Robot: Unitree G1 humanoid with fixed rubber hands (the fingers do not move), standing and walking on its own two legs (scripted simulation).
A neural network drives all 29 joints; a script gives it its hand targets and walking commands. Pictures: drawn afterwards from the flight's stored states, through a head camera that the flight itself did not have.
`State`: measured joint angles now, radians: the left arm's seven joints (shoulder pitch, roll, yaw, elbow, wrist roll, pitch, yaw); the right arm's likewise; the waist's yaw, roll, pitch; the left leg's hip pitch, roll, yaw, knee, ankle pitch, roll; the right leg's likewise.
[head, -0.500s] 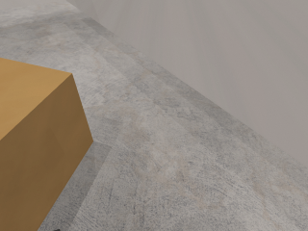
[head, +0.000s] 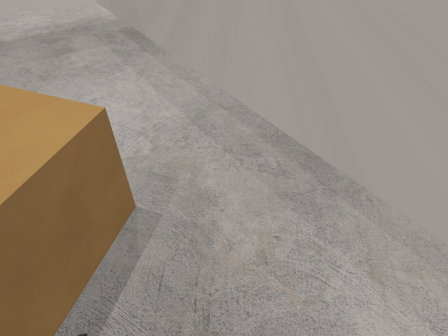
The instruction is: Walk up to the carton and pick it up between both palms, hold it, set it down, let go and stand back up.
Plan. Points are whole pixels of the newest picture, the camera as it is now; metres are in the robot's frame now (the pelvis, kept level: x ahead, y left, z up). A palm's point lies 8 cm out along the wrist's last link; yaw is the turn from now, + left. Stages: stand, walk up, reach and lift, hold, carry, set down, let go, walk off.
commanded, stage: walk up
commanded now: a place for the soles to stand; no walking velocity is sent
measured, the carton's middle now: out of the picture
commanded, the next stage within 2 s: none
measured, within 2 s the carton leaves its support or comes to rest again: neither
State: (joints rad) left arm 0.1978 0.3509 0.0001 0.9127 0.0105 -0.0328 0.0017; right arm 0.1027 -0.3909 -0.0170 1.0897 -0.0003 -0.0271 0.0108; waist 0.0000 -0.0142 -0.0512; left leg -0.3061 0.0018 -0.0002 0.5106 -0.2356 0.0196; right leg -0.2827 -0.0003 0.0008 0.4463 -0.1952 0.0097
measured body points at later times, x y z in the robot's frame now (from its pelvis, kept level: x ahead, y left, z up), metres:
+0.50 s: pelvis -0.06 +0.08 -0.02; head -0.03 +0.14 +0.43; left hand -0.03 +0.43 -0.15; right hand +0.12 -0.21 -0.08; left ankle -0.04 +0.16 -0.74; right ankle -0.02 -0.08 -0.69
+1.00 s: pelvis -0.12 +0.11 -0.01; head -0.10 +0.12 +0.44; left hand -0.20 +0.47 -0.09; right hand +0.14 -0.11 -0.09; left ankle -0.21 +0.22 -0.68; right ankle +0.01 +0.06 -0.74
